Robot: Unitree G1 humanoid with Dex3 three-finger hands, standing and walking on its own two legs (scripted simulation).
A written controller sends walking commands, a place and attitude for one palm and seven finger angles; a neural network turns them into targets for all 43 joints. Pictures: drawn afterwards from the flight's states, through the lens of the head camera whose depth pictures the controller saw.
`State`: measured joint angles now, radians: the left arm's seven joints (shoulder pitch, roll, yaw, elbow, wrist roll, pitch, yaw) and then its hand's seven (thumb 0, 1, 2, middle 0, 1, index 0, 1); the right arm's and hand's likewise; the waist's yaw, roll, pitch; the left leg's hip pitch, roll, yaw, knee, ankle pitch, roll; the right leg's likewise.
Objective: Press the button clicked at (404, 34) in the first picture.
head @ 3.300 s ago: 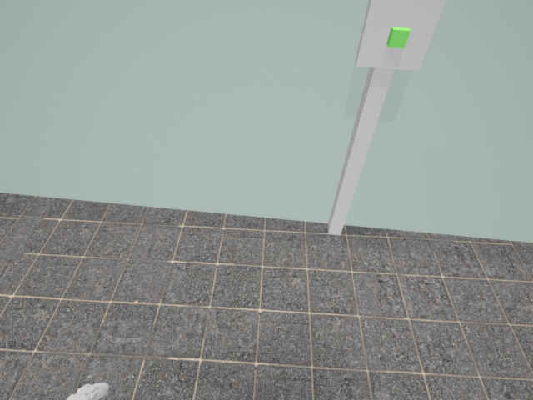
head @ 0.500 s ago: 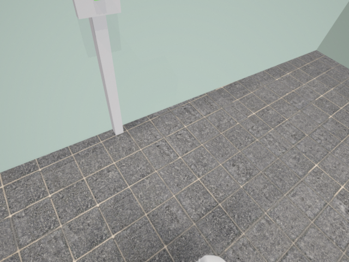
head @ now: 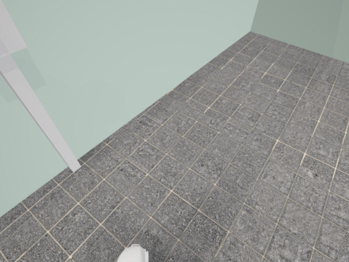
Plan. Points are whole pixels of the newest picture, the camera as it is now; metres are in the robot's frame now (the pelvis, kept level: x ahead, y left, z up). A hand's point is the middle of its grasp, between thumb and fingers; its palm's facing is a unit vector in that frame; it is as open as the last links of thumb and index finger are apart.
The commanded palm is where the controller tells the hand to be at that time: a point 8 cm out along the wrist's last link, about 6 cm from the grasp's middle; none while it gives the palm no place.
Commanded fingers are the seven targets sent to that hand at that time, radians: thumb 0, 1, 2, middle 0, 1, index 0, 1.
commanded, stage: walk to a spot facing it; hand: left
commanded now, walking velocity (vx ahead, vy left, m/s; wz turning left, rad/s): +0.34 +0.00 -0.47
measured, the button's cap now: out of the picture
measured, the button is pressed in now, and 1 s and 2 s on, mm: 0 0 0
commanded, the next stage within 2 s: turn to face it in 0.88 s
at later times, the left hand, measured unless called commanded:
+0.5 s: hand (113, 187) +0.36 +0.22 -0.16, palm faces -0.25 -0.95 -0.17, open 7.4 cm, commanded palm none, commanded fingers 0.00 0.90 0.90 -0.20 -0.30 -0.20 -0.30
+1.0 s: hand (156, 139) +0.56 +0.10 -0.16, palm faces -0.50 -0.83 -0.24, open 7.3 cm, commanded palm none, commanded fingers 0.00 0.90 0.90 -0.20 -0.30 -0.20 -0.30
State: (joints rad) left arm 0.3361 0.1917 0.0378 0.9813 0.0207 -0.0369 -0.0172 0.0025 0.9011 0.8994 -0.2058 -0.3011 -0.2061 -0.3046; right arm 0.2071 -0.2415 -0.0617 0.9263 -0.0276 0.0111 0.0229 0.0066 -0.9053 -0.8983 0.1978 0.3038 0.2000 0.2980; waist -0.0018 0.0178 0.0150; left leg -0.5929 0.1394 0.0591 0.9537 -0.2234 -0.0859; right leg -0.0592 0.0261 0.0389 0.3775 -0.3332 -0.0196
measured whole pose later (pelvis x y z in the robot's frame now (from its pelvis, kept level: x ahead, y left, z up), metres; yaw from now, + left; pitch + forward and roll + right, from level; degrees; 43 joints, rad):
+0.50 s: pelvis +0.21 +0.06 +0.00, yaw -17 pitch +0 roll -1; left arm 0.18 0.23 0.10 0.94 0.04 0.03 -0.05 0.00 0.91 0.90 -0.20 -0.30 -0.20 -0.30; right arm 0.40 -0.16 -0.04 1.04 -0.02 -0.07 -0.03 0.00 -0.92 -0.90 0.20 0.30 0.20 0.30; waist -0.01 -0.04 0.03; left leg -0.03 0.07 0.34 0.37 -0.33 0.02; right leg -0.67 -0.11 -0.05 1.12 -0.12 0.03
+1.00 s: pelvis +0.41 -0.04 +0.00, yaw -33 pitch +0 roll +0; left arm 0.24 0.21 0.07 0.98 0.02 -0.03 -0.01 0.00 0.92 0.90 -0.21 -0.30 -0.21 -0.30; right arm 0.13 -0.20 -0.05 0.89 -0.02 -0.01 -0.01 0.00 -0.91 -0.90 0.20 0.30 0.20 0.30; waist 0.00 0.01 0.06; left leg -0.59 0.17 0.03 0.99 -0.28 -0.09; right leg -0.28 0.06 -0.02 0.50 -0.24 -0.07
